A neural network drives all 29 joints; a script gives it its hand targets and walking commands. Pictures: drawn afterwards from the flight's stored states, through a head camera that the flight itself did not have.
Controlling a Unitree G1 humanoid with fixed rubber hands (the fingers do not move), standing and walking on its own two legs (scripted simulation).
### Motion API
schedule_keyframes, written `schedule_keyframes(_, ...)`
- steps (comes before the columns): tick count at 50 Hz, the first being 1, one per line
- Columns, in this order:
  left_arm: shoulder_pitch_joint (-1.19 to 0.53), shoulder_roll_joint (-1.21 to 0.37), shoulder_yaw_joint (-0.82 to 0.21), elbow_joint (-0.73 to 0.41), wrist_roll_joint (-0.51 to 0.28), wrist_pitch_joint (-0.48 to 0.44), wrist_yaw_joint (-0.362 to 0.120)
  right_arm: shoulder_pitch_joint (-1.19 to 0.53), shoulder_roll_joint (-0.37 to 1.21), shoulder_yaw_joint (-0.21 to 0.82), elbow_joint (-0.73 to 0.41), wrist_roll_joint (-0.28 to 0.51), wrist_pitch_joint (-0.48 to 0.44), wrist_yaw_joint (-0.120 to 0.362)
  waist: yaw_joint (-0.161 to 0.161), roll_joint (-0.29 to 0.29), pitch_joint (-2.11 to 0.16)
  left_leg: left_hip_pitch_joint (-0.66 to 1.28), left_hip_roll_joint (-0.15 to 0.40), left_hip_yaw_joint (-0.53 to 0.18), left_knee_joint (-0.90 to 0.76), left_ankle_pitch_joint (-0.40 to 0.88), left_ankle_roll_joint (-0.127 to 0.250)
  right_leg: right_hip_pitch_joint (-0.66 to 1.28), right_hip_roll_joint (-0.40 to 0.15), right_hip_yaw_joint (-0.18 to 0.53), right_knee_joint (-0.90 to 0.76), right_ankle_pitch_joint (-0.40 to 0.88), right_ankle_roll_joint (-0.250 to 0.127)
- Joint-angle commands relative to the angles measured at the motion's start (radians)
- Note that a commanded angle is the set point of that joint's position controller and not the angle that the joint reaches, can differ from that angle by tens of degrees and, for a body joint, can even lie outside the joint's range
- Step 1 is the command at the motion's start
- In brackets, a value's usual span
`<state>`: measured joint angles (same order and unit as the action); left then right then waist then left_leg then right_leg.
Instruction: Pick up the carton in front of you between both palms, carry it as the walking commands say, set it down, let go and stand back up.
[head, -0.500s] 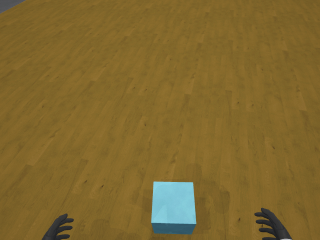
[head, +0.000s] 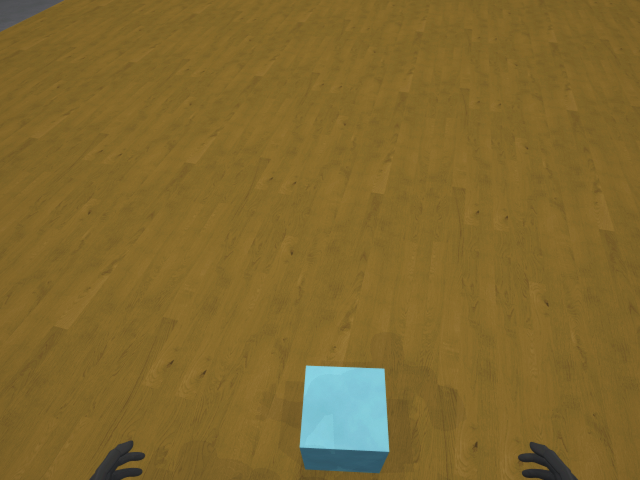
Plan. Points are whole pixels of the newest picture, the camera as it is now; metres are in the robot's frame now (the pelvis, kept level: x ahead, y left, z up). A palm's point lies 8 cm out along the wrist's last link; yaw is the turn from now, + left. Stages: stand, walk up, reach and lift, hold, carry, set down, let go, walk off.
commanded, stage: stand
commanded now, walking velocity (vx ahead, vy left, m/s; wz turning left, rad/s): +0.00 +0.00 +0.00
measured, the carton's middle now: (343, 420) +0.37 -0.03 -0.65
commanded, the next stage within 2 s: none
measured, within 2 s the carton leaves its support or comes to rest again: neither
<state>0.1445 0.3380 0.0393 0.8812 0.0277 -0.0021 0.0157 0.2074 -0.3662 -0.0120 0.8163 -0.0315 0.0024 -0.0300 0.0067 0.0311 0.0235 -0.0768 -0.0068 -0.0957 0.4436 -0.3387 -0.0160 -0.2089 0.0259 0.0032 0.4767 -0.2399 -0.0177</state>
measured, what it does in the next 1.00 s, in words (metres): stands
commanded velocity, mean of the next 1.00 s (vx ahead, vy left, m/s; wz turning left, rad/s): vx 0.00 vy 0.00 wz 0.00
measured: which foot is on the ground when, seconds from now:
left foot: down 0.00-1.00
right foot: down 0.00-1.00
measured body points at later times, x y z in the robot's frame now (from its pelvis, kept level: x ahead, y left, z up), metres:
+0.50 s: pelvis -0.01 +0.00 +0.00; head -0.02 -0.01 +0.45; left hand +0.09 +0.32 -0.10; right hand +0.08 -0.30 -0.11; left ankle -0.06 +0.14 -0.74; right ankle +0.01 -0.11 -0.74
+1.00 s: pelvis -0.02 +0.00 +0.01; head -0.02 -0.01 +0.46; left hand +0.08 +0.32 -0.10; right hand +0.08 -0.31 -0.11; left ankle -0.06 +0.14 -0.74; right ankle +0.01 -0.11 -0.74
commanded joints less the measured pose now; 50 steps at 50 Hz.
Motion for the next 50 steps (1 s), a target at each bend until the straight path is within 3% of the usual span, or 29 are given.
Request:
schedule_keyframes(1,-0.036,0.167,0.035,-0.036,-0.001,-0.011,0.003,-0.016,-0.147,-0.033,-0.037,0.001,-0.013,-0.003,0.002,-0.023,-0.036,-0.102,0.078,-0.041,-0.072,0.267,0.021,0.113,-0.108,0.109,-0.068,0.226,-0.011)
schedule_keyframes(19,-0.057,0.193,0.025,0.057,-0.007,-0.012,-0.003,-0.035,-0.169,-0.025,0.05,0.005,-0.021,0.002,0.006,-0.024,-0.013,-0.1,0.089,-0.053,-0.127,0.204,0.028,0.116,-0.118,0.121,-0.116,0.161,-0.009)
schedule_keyframes(50,-0.084,0.22,0.012,0.135,-0.017,-0.015,-0.007,-0.06,-0.187,-0.018,0.128,0.014,-0.021,0.007,0.007,-0.026,-0.019,-0.082,0.099,-0.055,-0.155,0.215,0.03,0.129,-0.132,0.125,-0.139,0.192,-0.015)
